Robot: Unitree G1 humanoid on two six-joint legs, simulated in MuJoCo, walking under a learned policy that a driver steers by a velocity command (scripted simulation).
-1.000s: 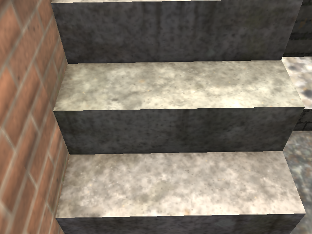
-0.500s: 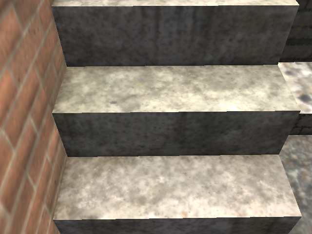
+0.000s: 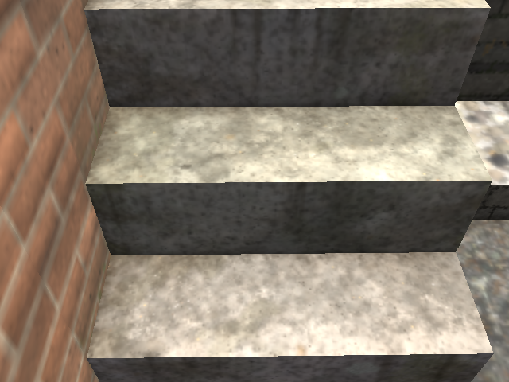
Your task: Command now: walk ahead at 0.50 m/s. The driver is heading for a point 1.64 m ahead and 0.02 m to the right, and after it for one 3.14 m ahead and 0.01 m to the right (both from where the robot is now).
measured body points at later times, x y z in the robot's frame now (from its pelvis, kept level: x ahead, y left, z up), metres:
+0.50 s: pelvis -0.01 +0.00 +0.00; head -0.01 +0.00 +0.45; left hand +0.04 +0.28 -0.14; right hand +0.05 -0.25 -0.13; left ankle -0.07 +0.10 -0.75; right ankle -0.02 -0.15 -0.75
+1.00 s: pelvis -0.04 +0.01 +0.00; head -0.03 +0.01 +0.45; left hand -0.03 +0.28 -0.15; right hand -0.02 -0.23 -0.14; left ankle -0.07 +0.10 -0.75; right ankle -0.02 -0.15 -0.75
